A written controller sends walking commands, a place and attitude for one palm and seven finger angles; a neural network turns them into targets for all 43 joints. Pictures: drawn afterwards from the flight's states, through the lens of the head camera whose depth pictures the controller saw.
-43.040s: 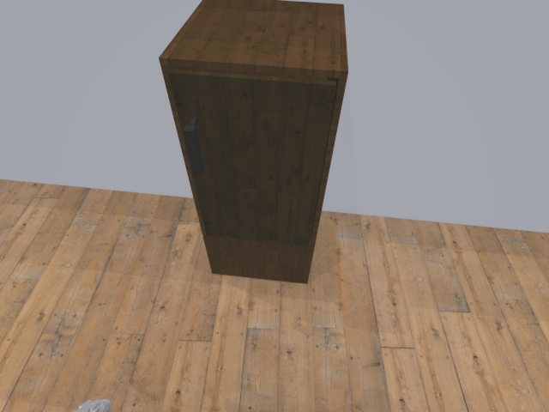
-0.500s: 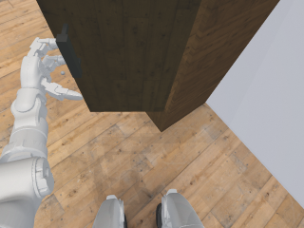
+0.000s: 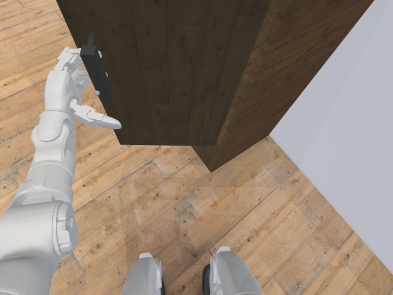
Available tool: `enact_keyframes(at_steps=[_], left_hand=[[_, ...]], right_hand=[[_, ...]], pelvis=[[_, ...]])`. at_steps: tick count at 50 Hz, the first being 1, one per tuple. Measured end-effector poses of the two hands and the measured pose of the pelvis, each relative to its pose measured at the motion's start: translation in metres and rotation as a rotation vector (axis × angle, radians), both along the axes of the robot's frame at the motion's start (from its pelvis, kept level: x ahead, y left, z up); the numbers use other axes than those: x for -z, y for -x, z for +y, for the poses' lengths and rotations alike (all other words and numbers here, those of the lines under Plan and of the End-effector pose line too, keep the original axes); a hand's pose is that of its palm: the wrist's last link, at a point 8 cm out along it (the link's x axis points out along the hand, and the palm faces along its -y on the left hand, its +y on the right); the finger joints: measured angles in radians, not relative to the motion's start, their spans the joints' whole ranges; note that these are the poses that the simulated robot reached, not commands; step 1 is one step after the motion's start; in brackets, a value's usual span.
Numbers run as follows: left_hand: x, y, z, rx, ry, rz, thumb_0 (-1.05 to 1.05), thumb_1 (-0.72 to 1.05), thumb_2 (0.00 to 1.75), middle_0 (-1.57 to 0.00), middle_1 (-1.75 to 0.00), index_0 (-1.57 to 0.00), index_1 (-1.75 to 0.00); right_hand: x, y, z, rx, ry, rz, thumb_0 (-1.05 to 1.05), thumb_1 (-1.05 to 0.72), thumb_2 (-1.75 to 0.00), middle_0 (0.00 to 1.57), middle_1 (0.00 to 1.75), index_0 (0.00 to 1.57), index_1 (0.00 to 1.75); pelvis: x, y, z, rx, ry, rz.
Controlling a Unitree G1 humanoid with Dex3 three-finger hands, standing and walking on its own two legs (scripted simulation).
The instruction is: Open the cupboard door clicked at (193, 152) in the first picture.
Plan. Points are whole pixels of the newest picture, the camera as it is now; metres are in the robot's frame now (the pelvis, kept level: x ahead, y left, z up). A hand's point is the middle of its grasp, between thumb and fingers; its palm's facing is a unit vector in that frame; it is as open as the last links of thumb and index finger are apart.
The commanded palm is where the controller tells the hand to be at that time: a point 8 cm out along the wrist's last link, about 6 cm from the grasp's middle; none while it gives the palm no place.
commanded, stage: slide the fingers in behind the handle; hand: left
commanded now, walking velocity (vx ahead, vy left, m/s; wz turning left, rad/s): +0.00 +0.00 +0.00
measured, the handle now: (100, 68) +0.56 +0.18 +0.05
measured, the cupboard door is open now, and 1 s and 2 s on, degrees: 57 58 92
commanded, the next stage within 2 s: close the thumb around the handle in 0.20 s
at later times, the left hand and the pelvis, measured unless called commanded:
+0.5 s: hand (106, 94) +0.49 +0.16 +0.05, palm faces -0.03 -1.00 -0.03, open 12.9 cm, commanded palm +0.47 +0.20 +0.05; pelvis +0.00 +0.00 +0.00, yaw -1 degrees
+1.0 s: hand (106, 92) +0.50 +0.16 +0.05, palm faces -0.04 -1.00 -0.01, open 6.0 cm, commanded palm +0.48 +0.21 +0.05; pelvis -0.01 -0.01 +0.00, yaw -1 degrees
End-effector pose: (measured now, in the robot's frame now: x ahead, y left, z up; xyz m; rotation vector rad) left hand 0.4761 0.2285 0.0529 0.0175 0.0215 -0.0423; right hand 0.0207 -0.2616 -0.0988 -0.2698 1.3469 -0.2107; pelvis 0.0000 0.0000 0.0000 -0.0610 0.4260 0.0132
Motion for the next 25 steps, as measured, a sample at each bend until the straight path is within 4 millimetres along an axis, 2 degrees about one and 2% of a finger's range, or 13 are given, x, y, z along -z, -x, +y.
enact_keyframes(at_steps=[8, 18, 25], left_hand=[[0.003, -0.004, -0.013, 0.013, 0.003, -0.002, -0.02, -0.50, 0.30, -0.27, -1.20, -0.28, -1.20], [0.003, -0.003, -0.015, -0.004, -0.006, 0.002, -0.02, -0.49, 0.30, -0.28, -1.19, -0.30, -1.20], [0.002, 0.002, -0.016, -0.015, -0.011, 0.003, -0.02, -0.32, 0.37, -0.27, -1.20, -0.30, -1.22]], right_hand=[[0.000, -0.003, 0.006, 0.025, -0.012, -0.032, 0.01, -0.91, -0.90, 0.20, 0.30, 0.20, 0.30], [0.005, 0.005, 0.010, 0.043, -0.034, -0.022, 0.01, -0.91, -0.90, 0.20, 0.30, 0.20, 0.30], [0.005, 0.011, 0.005, 0.044, -0.031, -0.009, 0.01, -0.91, -0.90, 0.20, 0.30, 0.20, 0.30]], pelvis=[[0.000, -0.002, 0.002, 0.018, -0.005, -0.002], [0.001, 0.000, 0.001, 0.027, -0.012, -0.006], [0.000, 0.001, -0.001, 0.025, -0.015, -0.009]])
